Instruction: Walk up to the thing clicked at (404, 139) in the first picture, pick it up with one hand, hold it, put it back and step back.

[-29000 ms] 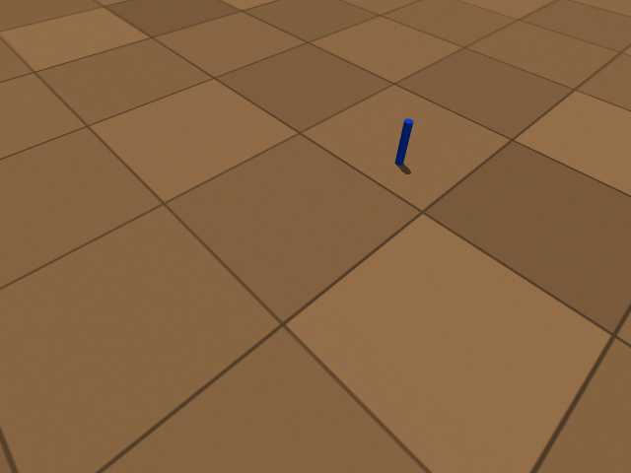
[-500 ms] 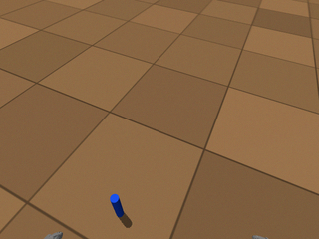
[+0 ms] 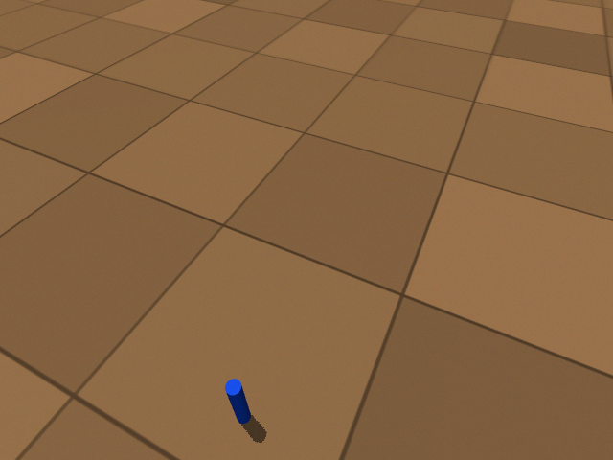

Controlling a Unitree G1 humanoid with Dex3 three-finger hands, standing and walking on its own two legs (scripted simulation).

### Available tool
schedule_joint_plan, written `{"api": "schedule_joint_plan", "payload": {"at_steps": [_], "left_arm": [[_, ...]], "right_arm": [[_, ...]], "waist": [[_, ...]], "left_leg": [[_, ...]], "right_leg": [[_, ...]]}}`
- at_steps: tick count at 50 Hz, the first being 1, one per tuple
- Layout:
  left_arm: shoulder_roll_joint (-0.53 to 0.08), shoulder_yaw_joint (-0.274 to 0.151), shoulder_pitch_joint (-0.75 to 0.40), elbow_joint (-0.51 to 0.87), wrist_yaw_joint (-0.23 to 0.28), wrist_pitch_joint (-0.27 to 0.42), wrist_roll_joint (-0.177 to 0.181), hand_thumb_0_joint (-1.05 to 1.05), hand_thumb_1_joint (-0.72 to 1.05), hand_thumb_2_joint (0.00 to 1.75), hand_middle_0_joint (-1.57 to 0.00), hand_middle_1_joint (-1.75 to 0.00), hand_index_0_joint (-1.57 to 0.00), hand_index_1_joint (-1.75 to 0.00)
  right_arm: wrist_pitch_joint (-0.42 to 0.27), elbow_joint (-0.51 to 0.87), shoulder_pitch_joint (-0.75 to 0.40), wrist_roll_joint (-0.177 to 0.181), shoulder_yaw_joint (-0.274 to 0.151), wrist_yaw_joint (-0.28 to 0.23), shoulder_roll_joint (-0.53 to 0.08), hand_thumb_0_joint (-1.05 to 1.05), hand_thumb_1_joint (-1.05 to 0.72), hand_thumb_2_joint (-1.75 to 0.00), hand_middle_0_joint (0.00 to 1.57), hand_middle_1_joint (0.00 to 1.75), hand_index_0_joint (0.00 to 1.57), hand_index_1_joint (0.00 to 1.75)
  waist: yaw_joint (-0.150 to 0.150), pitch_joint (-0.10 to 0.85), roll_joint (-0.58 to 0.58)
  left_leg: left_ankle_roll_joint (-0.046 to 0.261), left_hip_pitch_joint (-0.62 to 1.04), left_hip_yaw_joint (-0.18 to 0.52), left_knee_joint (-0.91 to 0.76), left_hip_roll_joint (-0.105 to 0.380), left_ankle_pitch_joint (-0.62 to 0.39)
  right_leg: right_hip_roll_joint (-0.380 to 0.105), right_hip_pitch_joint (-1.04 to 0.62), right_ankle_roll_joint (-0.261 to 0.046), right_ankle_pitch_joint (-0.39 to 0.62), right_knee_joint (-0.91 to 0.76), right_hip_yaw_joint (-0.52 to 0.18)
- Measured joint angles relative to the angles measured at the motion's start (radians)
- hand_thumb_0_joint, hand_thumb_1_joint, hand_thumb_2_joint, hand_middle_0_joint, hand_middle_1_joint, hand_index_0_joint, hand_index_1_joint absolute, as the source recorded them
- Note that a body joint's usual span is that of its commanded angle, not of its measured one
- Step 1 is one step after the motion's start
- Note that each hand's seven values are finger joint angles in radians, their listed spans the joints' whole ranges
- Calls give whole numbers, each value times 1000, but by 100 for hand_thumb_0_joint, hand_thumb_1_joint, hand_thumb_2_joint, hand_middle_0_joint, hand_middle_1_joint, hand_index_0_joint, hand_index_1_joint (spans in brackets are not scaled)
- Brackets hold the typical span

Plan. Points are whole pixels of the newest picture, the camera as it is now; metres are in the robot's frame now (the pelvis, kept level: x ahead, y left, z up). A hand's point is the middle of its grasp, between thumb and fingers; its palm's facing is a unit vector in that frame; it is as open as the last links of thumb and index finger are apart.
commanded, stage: stand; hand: left
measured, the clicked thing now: (239, 402) +0.41 +0.19 -0.65
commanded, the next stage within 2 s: step back in 1.48 s
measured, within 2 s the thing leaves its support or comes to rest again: neither
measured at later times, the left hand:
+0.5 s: hand out of the picture +0.07 +0.24 -0.16, palm faces -0.02 -0.94 -0.33, open 7.4 cm
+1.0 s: hand out of the picture +0.09 +0.24 -0.16, palm faces -0.03 -0.94 -0.34, open 7.4 cm
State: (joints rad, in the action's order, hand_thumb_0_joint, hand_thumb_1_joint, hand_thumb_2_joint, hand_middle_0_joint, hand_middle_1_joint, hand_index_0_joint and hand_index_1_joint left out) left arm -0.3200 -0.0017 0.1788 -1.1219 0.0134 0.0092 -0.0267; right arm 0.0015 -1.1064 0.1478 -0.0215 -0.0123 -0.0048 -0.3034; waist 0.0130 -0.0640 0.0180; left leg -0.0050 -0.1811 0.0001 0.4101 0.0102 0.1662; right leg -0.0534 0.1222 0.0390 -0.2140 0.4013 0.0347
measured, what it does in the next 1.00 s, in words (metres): stands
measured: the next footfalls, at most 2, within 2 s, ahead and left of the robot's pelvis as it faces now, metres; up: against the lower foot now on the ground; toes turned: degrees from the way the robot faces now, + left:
none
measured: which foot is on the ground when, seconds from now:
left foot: down 0.00-1.00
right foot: down 0.00-1.00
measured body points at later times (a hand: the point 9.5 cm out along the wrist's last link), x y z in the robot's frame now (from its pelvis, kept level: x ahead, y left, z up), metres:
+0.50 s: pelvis +0.01 +0.00 +0.00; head +0.02 +0.00 +0.45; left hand +0.07 +0.29 -0.13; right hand +0.07 -0.30 -0.14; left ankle +0.04 +0.12 -0.74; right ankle +0.01 -0.14 -0.74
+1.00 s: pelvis +0.02 +0.00 +0.00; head +0.03 -0.01 +0.45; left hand +0.09 +0.29 -0.13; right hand +0.09 -0.30 -0.13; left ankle +0.04 +0.12 -0.74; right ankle +0.01 -0.14 -0.74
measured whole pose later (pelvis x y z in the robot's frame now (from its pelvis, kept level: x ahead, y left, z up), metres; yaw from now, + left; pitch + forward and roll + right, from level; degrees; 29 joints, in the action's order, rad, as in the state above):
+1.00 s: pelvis +0.02 +0.00 +0.00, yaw -1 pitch -2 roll +0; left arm -0.33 -0.01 0.11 -1.16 0.00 0.01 -0.02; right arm -0.01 -1.15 0.10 -0.01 0.00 0.00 -0.33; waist 0.00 -0.06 0.01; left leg -0.01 -0.14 -0.01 0.34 0.02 0.16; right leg -0.04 0.08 0.03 -0.20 0.32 0.03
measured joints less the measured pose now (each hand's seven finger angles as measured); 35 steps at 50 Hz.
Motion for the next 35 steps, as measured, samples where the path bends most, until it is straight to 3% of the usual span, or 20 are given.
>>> {"api": "schedule_joint_plan", "payload": {"at_steps": [35], "left_arm": [[-6, -9, -65, -43, -10, 1, 8, 0, 90, 90, -21, -30, -20, -30]], "right_arm": [[-8, -46, -36, 7, 10, 1, -26, 0, -90, -89, 21, 30, 20, 30]], "waist": [[-11, 0, -10]], "left_leg": [[-6, 34, -7, -64, 8, -12]], "right_leg": [[8, -34, -3, 19, -71, -5]]}}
